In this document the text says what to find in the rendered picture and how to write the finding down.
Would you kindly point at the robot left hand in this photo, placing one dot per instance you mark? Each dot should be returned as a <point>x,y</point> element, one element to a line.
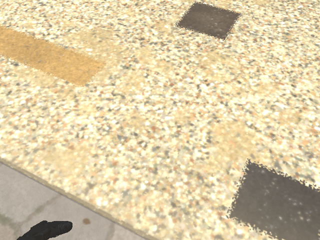
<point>45,230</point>

